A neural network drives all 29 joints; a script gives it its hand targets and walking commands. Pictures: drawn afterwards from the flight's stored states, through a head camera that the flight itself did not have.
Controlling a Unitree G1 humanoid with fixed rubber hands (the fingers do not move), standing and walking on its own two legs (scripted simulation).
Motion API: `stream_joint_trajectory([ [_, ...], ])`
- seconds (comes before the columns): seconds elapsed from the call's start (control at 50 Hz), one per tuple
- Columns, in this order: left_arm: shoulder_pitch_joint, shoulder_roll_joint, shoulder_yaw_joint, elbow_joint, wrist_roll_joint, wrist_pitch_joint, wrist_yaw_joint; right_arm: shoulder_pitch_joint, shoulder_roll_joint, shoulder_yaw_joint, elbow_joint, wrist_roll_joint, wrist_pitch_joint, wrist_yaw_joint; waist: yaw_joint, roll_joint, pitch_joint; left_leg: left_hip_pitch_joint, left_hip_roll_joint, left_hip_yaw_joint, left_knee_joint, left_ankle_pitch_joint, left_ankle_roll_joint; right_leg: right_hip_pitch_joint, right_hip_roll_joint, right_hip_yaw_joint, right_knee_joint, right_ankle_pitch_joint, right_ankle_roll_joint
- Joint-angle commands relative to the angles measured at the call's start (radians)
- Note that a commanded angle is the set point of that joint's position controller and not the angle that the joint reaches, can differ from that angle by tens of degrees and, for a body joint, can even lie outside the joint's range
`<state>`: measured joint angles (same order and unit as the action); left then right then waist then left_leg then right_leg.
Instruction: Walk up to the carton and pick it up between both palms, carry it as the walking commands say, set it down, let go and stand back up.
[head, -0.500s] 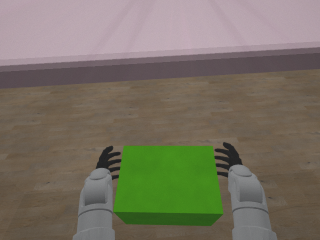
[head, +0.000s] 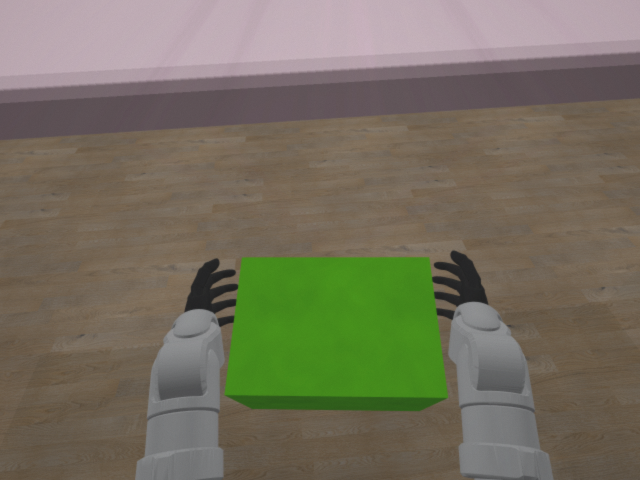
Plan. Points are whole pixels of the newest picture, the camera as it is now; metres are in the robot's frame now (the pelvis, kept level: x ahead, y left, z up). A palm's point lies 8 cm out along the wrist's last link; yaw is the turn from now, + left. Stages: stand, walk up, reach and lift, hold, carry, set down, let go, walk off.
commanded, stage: carry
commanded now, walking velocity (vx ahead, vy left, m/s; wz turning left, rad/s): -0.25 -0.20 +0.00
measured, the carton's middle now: (334, 338) +0.32 +0.01 -0.02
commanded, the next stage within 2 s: none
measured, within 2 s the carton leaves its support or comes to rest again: neither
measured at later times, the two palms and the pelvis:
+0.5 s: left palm (286, 403) +0.18 +0.06 +0.10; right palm out of the picture +0.16 -0.27 +0.11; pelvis -0.08 -0.08 +0.00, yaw -4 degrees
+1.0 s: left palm (336, 462) +0.13 +0.01 +0.11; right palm out of the picture +0.10 -0.32 +0.11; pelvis -0.13 -0.12 +0.00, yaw -5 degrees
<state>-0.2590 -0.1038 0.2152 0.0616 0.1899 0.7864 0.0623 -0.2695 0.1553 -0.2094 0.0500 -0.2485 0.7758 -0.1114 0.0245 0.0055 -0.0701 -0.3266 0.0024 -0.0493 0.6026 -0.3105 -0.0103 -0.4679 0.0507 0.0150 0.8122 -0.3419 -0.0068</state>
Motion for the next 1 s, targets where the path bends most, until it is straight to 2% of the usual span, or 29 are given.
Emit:
stream_joint_trajectory([
  [0.0,-0.564,-1.004,-0.806,-0.200,-0.402,0.031,-0.313,-0.464,0.900,0.725,-0.183,0.375,0.045,0.340,-0.051,0.152,-0.277,0.141,0.447,-0.265,-0.070,0.901,0.271,-0.095,-0.077,0.024,0.241,-0.136,-0.001],
  [0.04,-0.532,-1.010,-0.858,-0.313,-0.435,0.084,-0.284,-0.458,0.910,0.778,-0.284,0.415,0.100,0.317,-0.044,0.161,-0.295,0.177,0.375,-0.174,-0.012,0.889,0.185,-0.097,-0.083,0.005,0.062,-0.074,-0.003],
  [0.06,-0.488,-0.996,-0.870,-0.354,-0.444,0.116,-0.266,-0.426,0.906,0.790,-0.311,0.431,0.132,0.305,-0.044,0.188,-0.318,0.185,0.341,-0.134,0.012,0.909,0.149,-0.058,-0.059,-0.031,-0.054,-0.037,-0.001],
  [0.1,-0.404,-0.971,-0.882,-0.436,-0.462,0.184,-0.228,-0.377,0.895,0.815,-0.382,0.471,0.199,0.275,-0.031,0.195,-0.355,0.132,0.283,-0.068,0.062,0.861,0.087,0.111,-0.026,-0.101,-0.307,0.143,-0.007],
  [0.12,-0.361,-0.938,-0.863,-0.455,-0.462,0.217,-0.209,-0.319,0.875,0.812,-0.402,0.480,0.233,0.257,-0.030,0.118,-0.382,0.066,0.232,-0.021,0.131,0.675,0.038,0.230,-0.081,-0.045,-0.389,0.329,-0.018],
  [0.14,-0.319,-0.905,-0.847,-0.478,-0.466,0.245,-0.191,-0.278,0.851,0.809,-0.430,0.485,0.265,0.236,-0.030,-0.070,-0.410,-0.125,0.178,0.038,0.245,0.136,-0.020,0.409,-0.268,0.129,-0.367,0.887,-0.057],
  [0.16,-0.302,-0.895,-0.842,-0.492,-0.460,0.262,-0.175,-0.292,0.847,0.833,-0.496,0.509,0.291,0.224,-0.026,-0.355,-0.412,-0.338,0.047,0.146,0.362,-0.360,-0.055,0.528,-0.428,0.273,-0.269,1.446,-0.184],
  [0.18,-0.243,-0.905,-0.828,-0.528,-0.465,0.290,-0.160,-0.263,0.858,0.840,-0.528,0.528,0.321,0.213,-0.025,-0.275,-0.456,-0.303,0.064,0.107,0.489,-0.409,-0.053,0.542,-0.382,0.204,-0.247,1.477,-0.222],
  [0.22,-0.225,-0.908,-0.806,-0.599,-0.451,0.318,-0.133,-0.282,0.865,0.864,-0.604,0.574,0.349,0.209,-0.021,-0.130,-0.417,-0.237,0.065,0.100,0.521,-0.289,-0.041,0.429,-0.303,0.098,-0.258,1.212,-0.210],
  [0.26,-0.237,-0.916,-0.812,-0.667,-0.457,0.339,-0.120,-0.271,0.881,0.873,-0.642,0.594,0.374,0.206,-0.015,-0.095,-0.405,-0.200,0.068,0.121,0.447,-0.230,-0.033,0.384,-0.270,0.071,-0.297,0.921,-0.192],
  [0.32,-0.193,-0.874,-0.807,-0.687,-0.445,0.376,-0.098,-0.257,0.843,0.857,-0.669,0.593,0.413,0.191,-0.002,-0.131,-0.390,-0.122,0.040,0.142,0.253,-0.237,-0.023,0.333,-0.289,0.147,-0.402,0.562,-0.195],
  [0.38,-0.174,-0.845,-0.804,-0.666,-0.441,0.410,-0.087,-0.204,0.814,0.820,-0.630,0.569,0.447,0.181,-0.014,-0.124,-0.374,0.021,0.032,0.156,-0.062,-0.132,-0.001,0.285,-0.274,0.164,-0.421,0.406,-0.178],
  [0.4,-0.176,-0.836,-0.804,-0.660,-0.441,0.419,-0.085,-0.194,0.806,0.805,-0.616,0.559,0.454,0.180,-0.017,-0.099,-0.373,0.116,0.057,0.156,-0.180,-0.037,0.001,0.241,-0.253,0.150,-0.415,0.350,-0.146],
  [0.42,-0.188,-0.827,-0.805,-0.656,-0.441,0.426,-0.082,-0.196,0.793,0.789,-0.608,0.550,0.460,0.180,-0.015,-0.044,-0.347,0.202,0.123,0.084,-0.234,-0.021,0.011,0.145,-0.223,0.129,-0.384,0.240,-0.103],
  [0.44,-0.218,-0.827,-0.820,-0.672,-0.450,0.434,-0.088,-0.179,0.786,0.771,-0.579,0.532,0.460,0.179,-0.025,0.167,-0.285,0.170,0.267,-0.113,-0.241,-0.008,0.079,0.011,-0.136,0.037,-0.283,0.111,-0.036],
  [0.46,-0.277,-0.841,-0.835,-0.692,-0.459,0.440,-0.090,-0.183,0.792,0.764,-0.581,0.528,0.460,0.179,-0.036,0.222,-0.216,0.101,0.357,-0.166,-0.289,0.079,0.132,-0.027,-0.102,-0.008,-0.180,0.016,-0.018],
  [0.48,-0.303,-0.851,-0.844,-0.687,-0.470,0.448,-0.093,-0.204,0.794,0.759,-0.590,0.525,0.462,0.178,-0.036,0.196,-0.196,0.039,0.392,-0.160,-0.305,0.100,0.168,0.012,-0.104,-0.020,-0.092,-0.024,-0.005],
  [0.5,-0.299,-0.854,-0.839,-0.654,-0.473,0.456,-0.097,-0.212,0.783,0.752,-0.586,0.513,0.469,0.175,-0.033,0.141,-0.169,-0.010,0.382,-0.125,-0.316,0.054,0.177,0.033,-0.108,-0.021,-0.047,-0.024,0.003],
  [0.52,-0.300,-0.853,-0.831,-0.631,-0.475,0.463,-0.101,-0.224,0.775,0.747,-0.579,0.502,0.474,0.172,-0.027,0.112,-0.143,-0.055,0.349,-0.080,-0.308,0.014,0.159,0.054,-0.113,-0.026,-0.058,-0.002,0.004],
  [0.54,-0.289,-0.853,-0.825,-0.609,-0.478,0.470,-0.104,-0.230,0.773,0.743,-0.571,0.493,0.479,0.169,-0.013,0.097,-0.125,-0.068,0.298,-0.025,-0.283,0.014,0.122,0.084,-0.116,-0.041,-0.167,0.046,0.004],
  [0.58,-0.273,-0.841,-0.813,-0.578,-0.477,0.483,-0.104,-0.207,0.764,0.726,-0.544,0.481,0.493,0.164,-0.011,0.084,-0.146,-0.043,0.229,0.024,-0.217,0.070,0.070,0.163,-0.107,-0.073,-0.336,0.173,0.011],
  [0.6,-0.266,-0.838,-0.808,-0.566,-0.478,0.488,-0.105,-0.196,0.763,0.717,-0.528,0.474,0.497,0.162,-0.012,0.067,-0.170,-0.045,0.209,0.032,-0.180,0.095,0.053,0.202,-0.145,-0.041,-0.353,0.223,0.009],
  [0.62,-0.271,-0.834,-0.801,-0.550,-0.478,0.488,-0.108,-0.182,0.756,0.710,-0.515,0.464,0.497,0.158,-0.018,0.003,-0.181,-0.071,0.167,0.048,-0.168,0.063,0.024,0.224,-0.199,0.019,-0.348,0.311,0.003],
  [0.64,-0.272,-0.839,-0.792,-0.540,-0.474,0.486,-0.111,-0.218,0.764,0.720,-0.529,0.474,0.498,0.160,-0.021,-0.041,-0.179,-0.025,0.146,0.082,-0.137,-0.005,0.008,0.163,-0.212,0.048,-0.385,0.271,-0.007],
  [0.66,-0.279,-0.845,-0.789,-0.544,-0.472,0.484,-0.113,-0.241,0.778,0.730,-0.532,0.483,0.498,0.163,-0.022,-0.053,-0.172,-0.001,0.137,0.091,-0.124,-0.046,0.005,0.120,-0.217,0.072,-0.427,0.159,-0.013],
  [0.68,-0.291,-0.852,-0.788,-0.552,-0.472,0.481,-0.116,-0.257,0.793,0.737,-0.532,0.490,0.497,0.166,-0.023,-0.046,-0.164,0.002,0.132,0.088,-0.130,-0.072,0.005,0.095,-0.218,0.082,-0.461,0.046,-0.016],
  [0.72,-0.294,-0.854,-0.775,-0.558,-0.466,0.475,-0.118,-0.278,0.815,0.757,-0.539,0.505,0.497,0.171,-0.025,-0.063,-0.160,-0.005,0.126,0.083,-0.129,-0.092,0.010,0.087,-0.219,0.092,-0.504,-0.056,-0.014],
  [0.8,-0.268,-0.853,-0.754,-0.557,-0.453,0.466,-0.121,-0.285,0.836,0.783,-0.547,0.526,0.498,0.180,-0.027,-0.088,-0.186,0.006,0.104,0.101,-0.105,-0.073,0.008,0.105,-0.235,0.105,-0.550,-0.128,-0.022],
  [0.98,-0.270,-0.865,-0.766,-0.579,-0.453,0.457,-0.132,-0.270,0.860,0.793,-0.550,0.539,0.488,0.193,-0.030,-0.070,-0.197,0.016,0.076,0.097,-0.119,-0.071,0.024,0.094,-0.220,0.076,-0.540,-0.178,-0.037],
])
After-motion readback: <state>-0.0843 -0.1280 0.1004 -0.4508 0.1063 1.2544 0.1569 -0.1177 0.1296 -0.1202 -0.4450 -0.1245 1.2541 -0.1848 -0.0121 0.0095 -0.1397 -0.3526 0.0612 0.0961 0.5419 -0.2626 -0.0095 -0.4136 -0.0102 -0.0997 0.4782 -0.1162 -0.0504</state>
